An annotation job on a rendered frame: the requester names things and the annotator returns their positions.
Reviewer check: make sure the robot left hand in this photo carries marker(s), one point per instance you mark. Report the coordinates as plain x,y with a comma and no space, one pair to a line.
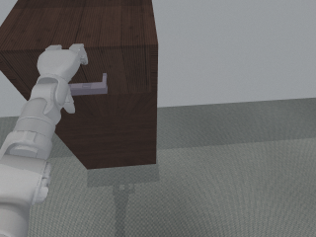
63,63

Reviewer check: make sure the cabinet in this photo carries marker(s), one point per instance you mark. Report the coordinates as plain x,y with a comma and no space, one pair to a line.
106,130

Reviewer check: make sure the robot left forearm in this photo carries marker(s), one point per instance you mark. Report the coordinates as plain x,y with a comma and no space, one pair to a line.
34,129

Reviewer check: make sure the handle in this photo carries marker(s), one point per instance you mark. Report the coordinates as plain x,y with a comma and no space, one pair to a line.
92,88

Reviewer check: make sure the robot left upper arm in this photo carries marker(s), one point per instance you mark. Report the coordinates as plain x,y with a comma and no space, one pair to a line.
24,181

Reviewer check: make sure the drawer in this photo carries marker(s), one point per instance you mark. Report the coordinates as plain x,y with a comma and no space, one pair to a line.
128,69

